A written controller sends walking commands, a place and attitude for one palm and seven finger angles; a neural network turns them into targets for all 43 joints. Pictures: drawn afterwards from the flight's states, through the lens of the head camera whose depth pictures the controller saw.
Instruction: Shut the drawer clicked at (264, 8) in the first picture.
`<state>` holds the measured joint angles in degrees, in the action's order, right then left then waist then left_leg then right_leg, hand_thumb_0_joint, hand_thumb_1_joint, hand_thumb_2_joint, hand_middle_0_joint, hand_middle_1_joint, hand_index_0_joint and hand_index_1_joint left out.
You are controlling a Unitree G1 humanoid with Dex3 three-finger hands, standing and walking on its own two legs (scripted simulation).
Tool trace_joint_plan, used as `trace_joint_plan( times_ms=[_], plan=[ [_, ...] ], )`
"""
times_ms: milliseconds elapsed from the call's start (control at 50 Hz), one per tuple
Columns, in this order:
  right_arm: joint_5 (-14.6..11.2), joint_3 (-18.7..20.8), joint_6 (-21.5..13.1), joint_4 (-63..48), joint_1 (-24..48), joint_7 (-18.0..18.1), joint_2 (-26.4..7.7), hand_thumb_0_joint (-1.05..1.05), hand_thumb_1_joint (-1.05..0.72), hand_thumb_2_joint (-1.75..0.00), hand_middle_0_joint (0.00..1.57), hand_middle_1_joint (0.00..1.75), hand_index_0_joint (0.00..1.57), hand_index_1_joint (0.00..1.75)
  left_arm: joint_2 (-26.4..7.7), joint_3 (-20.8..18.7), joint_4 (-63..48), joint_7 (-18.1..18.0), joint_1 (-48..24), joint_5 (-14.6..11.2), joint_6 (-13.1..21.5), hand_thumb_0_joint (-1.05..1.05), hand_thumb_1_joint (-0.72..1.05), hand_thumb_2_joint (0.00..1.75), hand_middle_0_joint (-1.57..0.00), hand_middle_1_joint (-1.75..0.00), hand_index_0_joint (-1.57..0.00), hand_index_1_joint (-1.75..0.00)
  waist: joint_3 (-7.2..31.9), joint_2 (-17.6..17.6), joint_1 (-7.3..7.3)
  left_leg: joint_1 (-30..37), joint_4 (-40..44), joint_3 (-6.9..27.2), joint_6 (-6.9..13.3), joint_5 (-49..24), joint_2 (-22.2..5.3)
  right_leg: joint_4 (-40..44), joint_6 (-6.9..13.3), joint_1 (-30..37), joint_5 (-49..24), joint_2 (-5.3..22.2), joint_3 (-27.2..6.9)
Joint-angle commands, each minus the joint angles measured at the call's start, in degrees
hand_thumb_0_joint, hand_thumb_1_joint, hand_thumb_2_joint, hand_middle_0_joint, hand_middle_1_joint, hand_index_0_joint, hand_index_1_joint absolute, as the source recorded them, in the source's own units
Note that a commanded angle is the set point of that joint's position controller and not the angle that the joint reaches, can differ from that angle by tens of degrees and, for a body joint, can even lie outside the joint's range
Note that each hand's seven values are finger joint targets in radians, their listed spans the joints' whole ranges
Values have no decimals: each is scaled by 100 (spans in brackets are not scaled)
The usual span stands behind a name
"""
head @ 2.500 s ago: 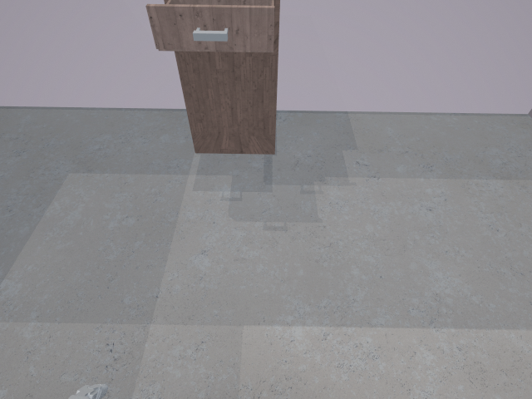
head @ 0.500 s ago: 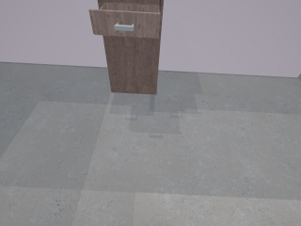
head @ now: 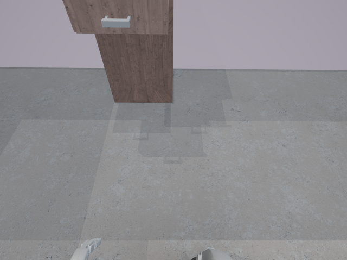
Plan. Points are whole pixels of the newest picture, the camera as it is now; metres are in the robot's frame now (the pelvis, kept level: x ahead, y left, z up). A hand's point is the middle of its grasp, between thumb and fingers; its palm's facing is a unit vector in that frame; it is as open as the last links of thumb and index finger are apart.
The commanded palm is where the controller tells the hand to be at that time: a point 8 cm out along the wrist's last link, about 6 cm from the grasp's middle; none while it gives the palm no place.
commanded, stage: walk to a spot facing it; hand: left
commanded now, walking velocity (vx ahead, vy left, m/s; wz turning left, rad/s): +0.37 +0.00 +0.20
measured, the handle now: (116, 20) +0.98 +0.24 +0.06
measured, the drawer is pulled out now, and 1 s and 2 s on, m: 0.30 0.30 0.30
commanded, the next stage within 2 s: take the last steps up to it in 0.54 s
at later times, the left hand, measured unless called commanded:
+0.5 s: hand out of the picture +0.14 +0.23 -0.16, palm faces +0.18 -0.97 -0.14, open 7.3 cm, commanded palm none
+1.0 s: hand (119, 153) +0.46 +0.19 -0.14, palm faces +0.04 -0.97 -0.22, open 7.3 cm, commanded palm none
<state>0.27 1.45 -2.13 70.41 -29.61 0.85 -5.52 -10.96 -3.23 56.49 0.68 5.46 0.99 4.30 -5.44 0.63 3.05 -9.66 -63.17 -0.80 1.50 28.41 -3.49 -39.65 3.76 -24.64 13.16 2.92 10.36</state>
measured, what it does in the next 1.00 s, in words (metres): walks ahead: left foot, then right foot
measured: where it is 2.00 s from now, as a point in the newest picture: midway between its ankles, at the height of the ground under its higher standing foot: (165, 180)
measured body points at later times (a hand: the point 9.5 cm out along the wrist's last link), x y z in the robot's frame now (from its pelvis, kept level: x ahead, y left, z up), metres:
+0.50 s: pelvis +0.21 +0.06 +0.02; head +0.22 +0.09 +0.47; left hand +0.13 +0.28 -0.15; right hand +0.33 -0.16 -0.11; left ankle +0.25 +0.13 -0.71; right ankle +0.15 -0.09 -0.62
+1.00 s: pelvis +0.39 +0.01 +0.02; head +0.40 -0.02 +0.46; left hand +0.45 +0.24 -0.12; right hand +0.32 -0.20 -0.15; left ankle +0.30 +0.13 -0.63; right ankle +0.44 -0.08 -0.71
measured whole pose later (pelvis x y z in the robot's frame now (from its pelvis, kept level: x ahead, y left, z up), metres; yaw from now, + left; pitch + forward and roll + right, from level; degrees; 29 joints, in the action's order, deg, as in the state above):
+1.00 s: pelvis +0.39 +0.01 +0.02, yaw +0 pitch -2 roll +1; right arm 1.0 2.3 -0.6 67.1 -22.1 0.2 -7.7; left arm -8.9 -3.0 59.9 -0.1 11.5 0.8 3.2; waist -3.4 2.4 1.5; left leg -19.6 -66.5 -4.8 0.5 24.2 -5.6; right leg -33.7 3.9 -17.9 13.8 1.8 9.5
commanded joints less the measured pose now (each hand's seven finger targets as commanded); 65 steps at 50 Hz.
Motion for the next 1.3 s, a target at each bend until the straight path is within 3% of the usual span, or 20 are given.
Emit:
trace_joint_plan(
  times_ms=[0, 80, 260, 280, 320, 340, 360, 380, 420, 500, 680, 760, 820, 840, 860, 880, 900, 940, 1020, 1280],
  plan=[
    [103, 163, -58, -737, 448, -63, -347, 0, -90, -90, 20, 30, 20, 30, -560, -62, 234, -167, 1129, 43, -8, 0, 90, 90, -20, -30, -20, -30, 69, -326, -348, -2284, -1428, 270, 88, -1012, -555, 2849, 507, 888, 1307, 1933, -2295],
    [125, 186, 129, -797, 334, -129, -293, 0, -90, -90, 20, 30, 20, 30, -379, -6, 309, -170, 1086, 84, 53, 0, 90, 90, -20, -30, -20, -30, 109, -678, -13, -1986, -325, -21, -136, -1340, -614, 3060, 361, 406, 572, 1519, -1093],
    [101, 160, -23, -1604, 2056, -329, -569, 0, -90, -90, 20, 30, 20, 30, -746, -48, 471, -133, 1726, 75, 40, 0, 90, 90, -20, -30, -20, -30, -163, -560, -427, -1662, 2401, -620, -64, -1486, -327, 2725, 356, 1553, -334, 1507, -701],
    [103, 173, -42, -1605, 2010, -324, -623, 0, -90, -90, 20, 30, 20, 30, -779, -59, 493, -125, 1781, 78, 26, 0, 90, 90, -20, -30, -20, -30, -142, -461, -382, -1341, 2617, -729, -13, -1424, -226, 2500, 333, 1553, -522, 1478, -634],
    [147, 255, -107, -1296, 959, -252, -949, 0, -90, -90, 20, 30, 20, 30, -750, -66, 473, -118, 1671, 38, -7, 0, 90, 90, -20, -30, -20, -30, 351, 4, 154, 407, 3329, -805, 105, -1482, -12, 897, 96, 1081, -1264, 1083, -74],
    [222, 419, -153, -1143, 180, -168, -1594, 0, -90, -90, 20, 30, 20, 30, -463, -35, 342, -67, 1795, -4, -21, 0, 90, 90, -20, -30, -20, -30, 866, 1345, 426, 1601, 4072, 950, 528, -974, -1122, -947, -243, 25, -265, 428, 282],
    [160, 495, -117, -1035, -322, -95, -2064, 0, -90, -90, 20, 30, 20, 30, -341, 16, 83, -19, 1590, -18, -2, 0, 90, 90, -20, -30, -20, -30, 1016, 2025, 495, 2057, 4902, 2692, 1025, -1187, -2190, -2563, -383, -1136, 1952, -139, -25],
    [106, 451, -85, -1031, -126, -36, -1998, 0, -90, -90, 20, 30, 20, 30, -503, -5, 11, -72, 1336, 8, -41, 0, 90, 90, -20, -30, -20, -30, 1042, 1399, 435, 1760, 4949, 2810, 1089, -879, -2351, -3361, -276, -1372, 1906, 90, -645],
    [78, 297, -146, -1271, 784, -2, -1400, 0, -90, -90, 20, 30, 20, 30, -385, -38, 169, -12, 1191, 33, -67, 0, 90, 90, -20, -30, -20, -30, 275, 555, 82, 609, 5161, 1783, 866, -811, -1936, -3516, -305, -1463, 829, 507, -916],
    [56, 183, -300, -1218, 1092, 34, -907, 0, -90, -90, 20, 30, 20, 30, -55, -31, 526, -7, 1889, 77, -275, 0, 90, 90, -20, -30, -20, -30, 355, 437, -402, 57, 5245, 164, 535, -2454, -1299, -2885, -446, -753, 35, 519, -883],
    [77, 159, -272, -822, 552, 62, -958, 0, -90, -90, 20, 30, 20, 30, 11, -1, 221, 2, 893, 46, -373, 0, 90, 90, -20, -30, -20, -30, -151, 462, -261, 466, 5166, -561, 708, -3880, -1329, -876, -448, -832, -331, 440, -573],
    [131, 208, -187, -652, 401, 67, -1012, 0, -90, -90, 20, 30, 20, 30, -19, -7, 96, 17, 503, 39, -339, 0, 90, 90, -20, -30, -20, -30, -273, 675, -152, 570, 4929, -520, 694, -3169, -1525, 3, -282, -398, -43, 332, -463],
    [126, 209, -135, -593, 489, 55, -1043, 0, -90, -90, 20, 30, 20, 30, -195, -55, 309, 24, 1180, 75, -237, 0, 90, 90, -20, -30, -20, -30, 108, 260, -522, 333, 3816, -687, 502, -3357, -1289, 861, -149, 1051, -146, -73, -110],
    [79, 194, -158, -596, 500, 22, -982, 0, -90, -90, 20, 30, 20, 30, -453, -120, 528, -1, 1907, 98, -152, 0, 90, 90, -20, -30, -20, -30, 526, -157, -858, -160, 2654, -956, 289, -3255, -963, 1185, -28, 2187, -376, 100, -409],
    [14, 133, -204, -730, 369, -35, -656, 0, -90, -90, 20, 30, 20, 30, -1023, -247, 712, -73, 2590, 110, -71, 0, 90, 90, -20, -30, -20, -30, 1160, -1552, -1015, -1488, 954, -1330, 10, -1488, -345, 1624, 469, 3420, -802, 1511, -2294],
    [9, 109, -150, -947, 554, -36, -683, 0, -90, -90, 20, 30, 20, 30, -1338, -248, 735, -108, 2962, -14, -76, 0, 90, 90, -20, -30, -20, -30, 1292, -1685, -991, -2289, -526, -794, -61, 599, 144, 2284, 1016, 3634, -1509, 2323, -3643],
    [12, 161, -101, -933, 807, -32, -704, 0, -90, -90, 20, 30, 20, 30, -1290, -259, 655, -142, 2552, -37, -93, 0, 90, 90, -20, -30, -20, -30, 1204, -1413, -929, -2377, -1070, -168, -1, 379, -107, 2500, 1013, 2956, -536, 2273, -3558],
    [75, 197, -41, -917, 1072, -62, -648, 0, -90, -90, 20, 30, 20, 30, -723, -133, 354, -171, 1541, -31, -100, 0, 90, 90, -20, -30, -20, -30, 313, -495, -575, -2469, -1071, 41, -30, -717, -497, 2859, 735, 1659, 614, 1881, -2675],
    [147, 193, 141, -719, 555, -102, -406, 0, -90, -90, 20, 30, 20, 30, -288, -17, 306, -188, 1261, 23, -16, 0, 90, 90, -20, -30, -20, -30, 129, -620, -148, -1922, -199, -162, -236, -1399, -527, 3110, 428, 807, -23, 1311, -1345],
    [96, 192, 7, -1482, 2067, -258, -569, 0, -90, -90, 20, 30, 20, 30, -582, -104, 624, -143, 1911, 77, -15, 0, 90, 90, -20, -30, -20, -30, -139, -619, -525, -1612, 2488, -485, -164, -1310, -315, 2945, 552, 1553, 61, 1541, -1269]
  ],
)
